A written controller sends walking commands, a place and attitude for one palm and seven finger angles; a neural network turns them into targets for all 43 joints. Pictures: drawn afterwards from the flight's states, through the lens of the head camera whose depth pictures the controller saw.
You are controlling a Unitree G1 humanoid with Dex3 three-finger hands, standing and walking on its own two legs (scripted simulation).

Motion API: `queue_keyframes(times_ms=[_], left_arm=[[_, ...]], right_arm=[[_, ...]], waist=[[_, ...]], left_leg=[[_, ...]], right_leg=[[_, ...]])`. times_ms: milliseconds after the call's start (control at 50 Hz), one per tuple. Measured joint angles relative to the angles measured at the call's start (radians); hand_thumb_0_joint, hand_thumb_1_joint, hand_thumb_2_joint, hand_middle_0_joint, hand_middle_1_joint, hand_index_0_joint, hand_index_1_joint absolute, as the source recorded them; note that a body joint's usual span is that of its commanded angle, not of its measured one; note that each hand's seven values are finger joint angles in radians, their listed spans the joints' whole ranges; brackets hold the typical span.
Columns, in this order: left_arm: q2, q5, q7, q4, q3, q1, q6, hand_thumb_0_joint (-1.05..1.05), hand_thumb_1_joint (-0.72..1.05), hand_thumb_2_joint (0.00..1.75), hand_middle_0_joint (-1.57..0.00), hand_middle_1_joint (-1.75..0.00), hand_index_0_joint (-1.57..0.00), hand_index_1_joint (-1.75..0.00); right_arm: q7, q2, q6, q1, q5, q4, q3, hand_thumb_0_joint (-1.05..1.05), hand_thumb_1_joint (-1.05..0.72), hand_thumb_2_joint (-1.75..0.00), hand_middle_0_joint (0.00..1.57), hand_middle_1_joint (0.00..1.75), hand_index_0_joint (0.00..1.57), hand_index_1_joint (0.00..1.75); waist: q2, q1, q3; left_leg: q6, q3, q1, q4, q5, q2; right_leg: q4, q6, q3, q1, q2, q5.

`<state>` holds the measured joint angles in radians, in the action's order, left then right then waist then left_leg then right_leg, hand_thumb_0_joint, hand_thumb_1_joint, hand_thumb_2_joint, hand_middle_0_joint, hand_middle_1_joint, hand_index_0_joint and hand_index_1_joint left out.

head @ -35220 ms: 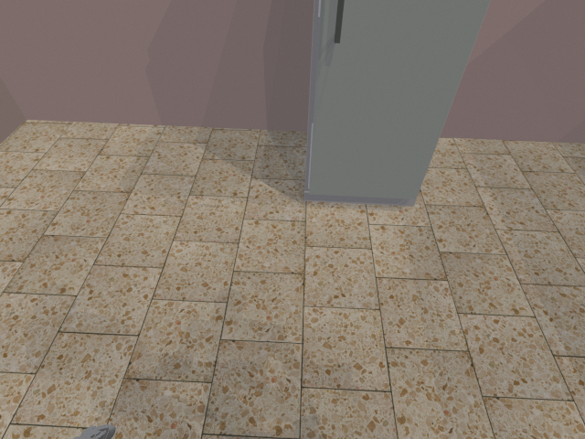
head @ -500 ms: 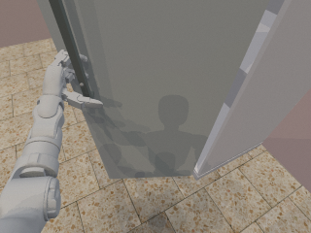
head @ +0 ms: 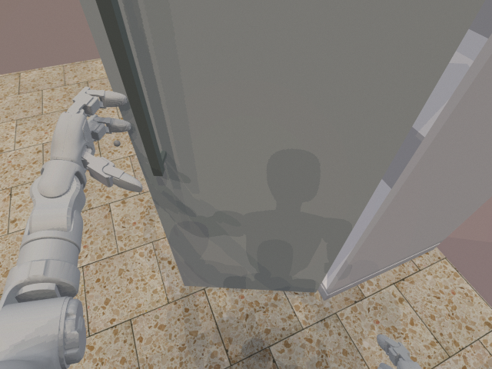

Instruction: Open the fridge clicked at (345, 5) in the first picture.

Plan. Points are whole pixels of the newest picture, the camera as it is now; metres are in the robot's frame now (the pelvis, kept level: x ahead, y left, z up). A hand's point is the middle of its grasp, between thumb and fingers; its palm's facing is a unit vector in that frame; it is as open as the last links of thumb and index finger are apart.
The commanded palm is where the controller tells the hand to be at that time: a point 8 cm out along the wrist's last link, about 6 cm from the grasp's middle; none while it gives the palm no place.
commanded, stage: slip the hand off the handle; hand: left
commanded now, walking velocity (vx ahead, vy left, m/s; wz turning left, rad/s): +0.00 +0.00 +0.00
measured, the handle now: (129, 54) +0.47 +0.18 +0.27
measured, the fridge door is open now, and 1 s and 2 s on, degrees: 64 64 64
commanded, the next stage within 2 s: draw the hand back to the body in 1.00 s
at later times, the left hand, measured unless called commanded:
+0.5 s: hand (94, 158) +0.39 +0.24 +0.15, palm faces +0.03 -0.98 -0.18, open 14.7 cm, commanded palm +0.34 +0.29 +0.16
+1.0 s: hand (89, 210) +0.29 +0.22 +0.15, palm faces +0.06 -0.98 -0.20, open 14.7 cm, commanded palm +0.26 +0.26 +0.16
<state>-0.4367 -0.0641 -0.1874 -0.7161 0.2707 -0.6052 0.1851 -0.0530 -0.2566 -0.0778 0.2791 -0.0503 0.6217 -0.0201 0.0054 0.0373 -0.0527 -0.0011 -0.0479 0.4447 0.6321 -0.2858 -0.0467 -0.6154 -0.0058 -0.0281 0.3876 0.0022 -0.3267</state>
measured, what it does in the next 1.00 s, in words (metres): stands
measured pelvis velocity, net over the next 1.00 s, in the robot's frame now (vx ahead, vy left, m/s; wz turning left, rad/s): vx -0.01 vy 0.01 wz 0.03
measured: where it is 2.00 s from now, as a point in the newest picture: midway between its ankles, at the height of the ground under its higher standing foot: outside the picture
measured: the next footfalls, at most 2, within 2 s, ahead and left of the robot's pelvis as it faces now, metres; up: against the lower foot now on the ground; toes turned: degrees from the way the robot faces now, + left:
none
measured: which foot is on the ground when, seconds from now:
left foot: down 0.00-1.00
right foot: down 0.00-1.00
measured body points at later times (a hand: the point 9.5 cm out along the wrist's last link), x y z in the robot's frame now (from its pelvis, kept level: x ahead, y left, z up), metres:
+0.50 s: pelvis +0.00 +0.02 +0.00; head +0.02 +0.02 +0.45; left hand +0.38 +0.30 +0.16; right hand +0.10 -0.25 -0.10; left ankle +0.02 +0.12 -0.73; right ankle -0.01 -0.12 -0.73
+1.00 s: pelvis -0.01 +0.01 +0.00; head -0.03 +0.00 +0.45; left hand +0.28 +0.27 +0.16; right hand +0.17 -0.22 -0.07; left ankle +0.02 +0.12 -0.73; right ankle -0.01 -0.12 -0.73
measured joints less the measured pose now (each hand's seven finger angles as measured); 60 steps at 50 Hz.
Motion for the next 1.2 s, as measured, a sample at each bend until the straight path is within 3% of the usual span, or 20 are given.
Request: queue_keyframes(times_ms=[160, 380, 500, 620, 920, 1140, 1200], left_arm=[[-0.033, -0.037, -0.060, 0.027, 0.017, 0.038, 0.005, -0.01, -0.55, 0.20, -0.27, -1.16, -0.26, -1.16], [-0.065, -0.051, -0.096, 0.028, 0.057, 0.051, 0.014, -0.01, -0.55, 0.20, -0.25, -1.15, -0.25, -1.16], [-0.014, -0.084, -0.096, 0.172, 0.028, 0.163, -0.014, -0.01, -0.55, 0.20, -0.25, -1.15, -0.25, -1.15], [0.028, -0.079, -0.055, 0.291, 0.014, 0.261, -0.051, -0.01, -0.55, 0.20, -0.25, -1.15, -0.25, -1.16], [0.070, -0.102, -0.039, 0.496, -0.055, 0.409, -0.096, -0.01, -0.55, 0.20, -0.25, -1.15, -0.25, -1.16], [0.085, -0.097, -0.011, 0.597, -0.067, 0.509, -0.117, -0.01, -0.55, 0.20, -0.25, -1.15, -0.25, -1.16], [0.135, -0.242, 0.033, 0.590, -0.008, 0.470, -0.210, -0.01, -0.55, 0.20, -0.26, -1.15, -0.26, -1.16]], right_arm=[[-0.005, -0.011, 0.012, 0.044, -0.006, 0.020, 0.004, 0.01, -0.90, -0.90, 0.20, 0.30, 0.21, 0.30], [-0.009, -0.013, 0.011, 0.063, -0.004, 0.013, 0.003, 0.01, -0.90, -0.90, 0.20, 0.30, 0.21, 0.30], [0.001, -0.014, 0.007, 0.071, -0.008, -0.006, 0.005, 0.01, -0.90, -0.90, 0.20, 0.30, 0.21, 0.30], [-0.001, -0.001, -0.004, 0.035, -0.006, -0.021, -0.007, 0.01, -0.90, -0.90, 0.20, 0.30, 0.21, 0.30], [-0.021, 0.008, -0.060, -0.047, -0.009, -0.026, -0.030, 0.01, -0.90, -0.90, 0.20, 0.30, 0.21, 0.30], [-0.033, 0.017, -0.079, -0.056, 0.000, -0.003, -0.044, 0.01, -0.90, -0.90, 0.20, 0.30, 0.21, 0.30], [-0.050, 0.018, -0.096, -0.052, -0.018, 0.031, -0.045, 0.01, -0.90, -0.90, 0.20, 0.30, 0.21, 0.30]], waist=[[0.008, -0.010, -0.004], [0.007, 0.006, -0.011], [0.018, -0.007, -0.021], [0.017, -0.020, -0.014], [0.033, -0.069, -0.002], [0.034, -0.075, 0.012], [0.035, -0.086, 0.012]], left_leg=[[0.006, 0.007, 0.011, 0.022, -0.016, 0.003], [0.014, -0.002, 0.037, 0.046, -0.025, 0.003], [0.019, -0.009, 0.016, 0.045, -0.029, 0.007], [0.020, -0.007, -0.006, 0.044, -0.026, 0.009], [0.010, 0.021, -0.062, 0.018, 0.000, 0.016], [-0.003, 0.027, -0.106, -0.014, 0.018, 0.010], [-0.008, 0.035, -0.124, -0.029, 0.025, 0.007]], right_leg=[[-0.005, 0.006, -0.006, 0.000, -0.003, -0.009], [-0.020, 0.014, 0.003, 0.025, -0.004, -0.009], [-0.018, 0.020, 0.010, 0.005, -0.008, -0.010], [-0.020, 0.020, 0.009, -0.016, -0.010, -0.010], [0.001, 0.011, -0.019, -0.081, -0.014, 0.001], [0.016, -0.002, -0.026, -0.118, -0.006, 0.009], [0.037, -0.006, -0.033, -0.142, -0.002, 0.016]])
